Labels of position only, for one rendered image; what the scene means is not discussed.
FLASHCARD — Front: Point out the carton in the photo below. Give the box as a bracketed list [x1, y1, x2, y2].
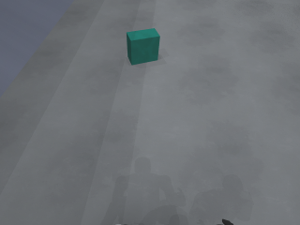
[127, 28, 160, 66]

